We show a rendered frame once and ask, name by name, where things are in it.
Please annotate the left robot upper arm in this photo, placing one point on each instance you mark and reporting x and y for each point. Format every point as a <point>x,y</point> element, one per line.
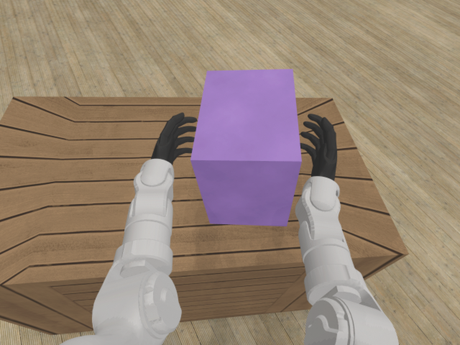
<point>138,310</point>

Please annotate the carton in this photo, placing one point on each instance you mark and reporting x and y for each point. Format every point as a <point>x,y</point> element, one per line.
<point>246,153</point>

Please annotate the left robot forearm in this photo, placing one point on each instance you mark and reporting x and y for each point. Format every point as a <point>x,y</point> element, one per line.
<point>146,242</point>

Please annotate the right robot hand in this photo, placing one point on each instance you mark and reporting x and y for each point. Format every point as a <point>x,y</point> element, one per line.
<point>324,157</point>

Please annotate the pedestal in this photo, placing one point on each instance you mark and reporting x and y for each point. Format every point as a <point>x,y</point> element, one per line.
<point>67,169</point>

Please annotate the left robot hand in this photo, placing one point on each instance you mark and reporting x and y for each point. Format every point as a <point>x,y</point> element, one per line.
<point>165,148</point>

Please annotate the right robot forearm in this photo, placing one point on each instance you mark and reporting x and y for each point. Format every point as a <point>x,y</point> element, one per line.
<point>326,256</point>

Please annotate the right robot upper arm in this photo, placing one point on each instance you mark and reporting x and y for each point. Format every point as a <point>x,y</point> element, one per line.
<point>336,321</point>

